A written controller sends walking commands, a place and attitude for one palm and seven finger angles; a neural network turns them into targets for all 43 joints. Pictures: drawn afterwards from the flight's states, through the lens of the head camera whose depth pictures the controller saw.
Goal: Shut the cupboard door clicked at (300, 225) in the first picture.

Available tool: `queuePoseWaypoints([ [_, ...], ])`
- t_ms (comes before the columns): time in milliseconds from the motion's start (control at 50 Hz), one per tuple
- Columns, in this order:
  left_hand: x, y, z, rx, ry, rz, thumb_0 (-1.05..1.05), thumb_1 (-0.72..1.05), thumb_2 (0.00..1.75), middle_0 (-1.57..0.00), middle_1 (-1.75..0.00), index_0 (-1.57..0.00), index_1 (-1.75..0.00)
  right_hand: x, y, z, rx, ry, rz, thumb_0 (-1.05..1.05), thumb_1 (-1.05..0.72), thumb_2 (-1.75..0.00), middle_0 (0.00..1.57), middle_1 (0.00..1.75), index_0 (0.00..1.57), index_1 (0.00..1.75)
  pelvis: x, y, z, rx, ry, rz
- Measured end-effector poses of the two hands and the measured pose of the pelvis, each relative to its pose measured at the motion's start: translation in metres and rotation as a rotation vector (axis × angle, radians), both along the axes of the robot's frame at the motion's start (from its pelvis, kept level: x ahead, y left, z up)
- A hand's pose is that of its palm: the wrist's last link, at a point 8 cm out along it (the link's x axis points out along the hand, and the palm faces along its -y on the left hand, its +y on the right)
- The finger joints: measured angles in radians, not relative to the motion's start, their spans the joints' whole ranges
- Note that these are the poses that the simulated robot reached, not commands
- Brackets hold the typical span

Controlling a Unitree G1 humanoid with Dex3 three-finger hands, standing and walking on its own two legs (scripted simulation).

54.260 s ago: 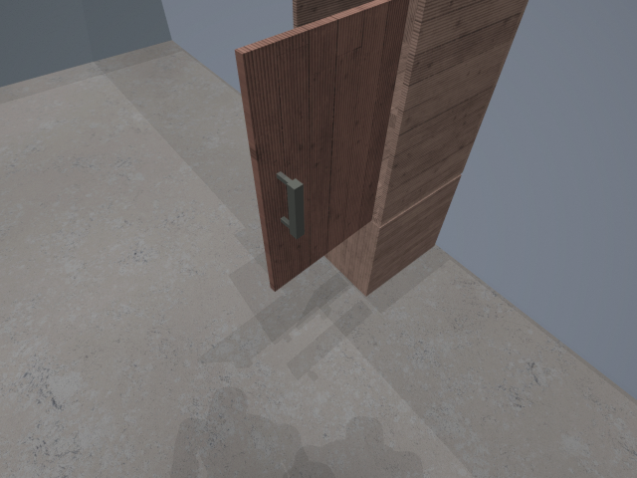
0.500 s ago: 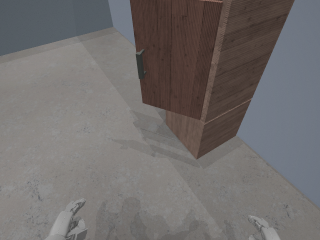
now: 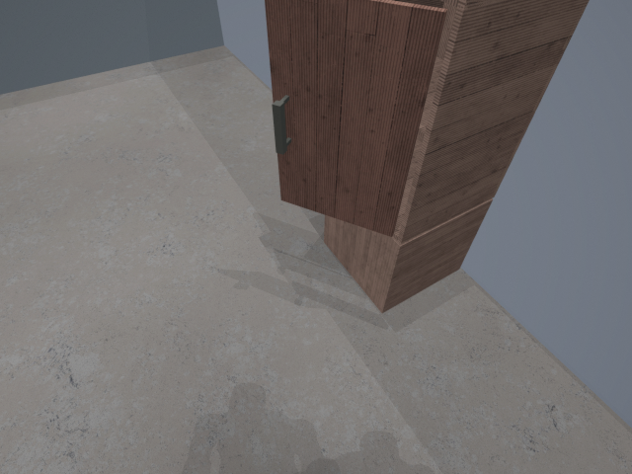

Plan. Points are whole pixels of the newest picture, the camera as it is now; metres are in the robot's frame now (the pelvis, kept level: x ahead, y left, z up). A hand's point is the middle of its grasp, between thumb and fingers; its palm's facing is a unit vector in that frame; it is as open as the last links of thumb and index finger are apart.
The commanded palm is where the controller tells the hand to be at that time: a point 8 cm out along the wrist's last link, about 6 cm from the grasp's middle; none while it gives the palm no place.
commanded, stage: let the arm hang, fingers relaxed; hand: left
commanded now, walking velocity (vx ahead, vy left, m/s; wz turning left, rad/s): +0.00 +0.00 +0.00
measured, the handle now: (283, 124) +0.90 +0.13 -0.06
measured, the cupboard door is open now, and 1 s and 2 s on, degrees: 34 34 34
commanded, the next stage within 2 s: look to check the result in 0.40 s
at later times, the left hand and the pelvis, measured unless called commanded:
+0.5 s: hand out of the picture +0.03 +0.19 -0.17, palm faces +0.00 -0.97 -0.23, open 7.4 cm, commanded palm none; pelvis +0.01 +0.00 +0.00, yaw +0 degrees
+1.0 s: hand out of the picture +0.07 +0.21 -0.16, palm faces -0.01 -0.96 -0.29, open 7.4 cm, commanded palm none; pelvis +0.03 -0.01 +0.00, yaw +0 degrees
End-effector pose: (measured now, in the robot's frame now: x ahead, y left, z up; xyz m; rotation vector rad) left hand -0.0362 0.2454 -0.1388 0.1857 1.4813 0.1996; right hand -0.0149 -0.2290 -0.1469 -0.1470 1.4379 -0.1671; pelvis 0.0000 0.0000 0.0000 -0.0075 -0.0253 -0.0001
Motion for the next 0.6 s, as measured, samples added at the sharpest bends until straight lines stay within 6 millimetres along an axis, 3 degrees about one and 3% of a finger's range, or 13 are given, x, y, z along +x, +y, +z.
queuePoseWaypoints([
  [280, 0.057, -0.016, -0.004, -0.041, -0.151, -0.043, 0.00, 0.91, 0.90, -0.20, -0.30, -0.20, -0.30, 0.037, -0.008, 0.006, -0.023, -0.110, 0.014, 0.00, -0.91, -0.90, 0.20, 0.30, 0.20, 0.30, 0.003, -0.001, 0.001, 0.006, -0.001, -0.004],
  [600, 0.066, 0.001, 0.002, 0.008, -0.123, -0.049, 0.00, 0.91, 0.90, -0.20, -0.30, -0.20, -0.30, 0.048, -0.031, 0.011, -0.061, -0.082, 0.025, 0.01, -0.91, -0.90, 0.20, 0.30, 0.20, 0.30, 0.015, -0.007, 0.003, 0.006, 0.003, -0.002],
])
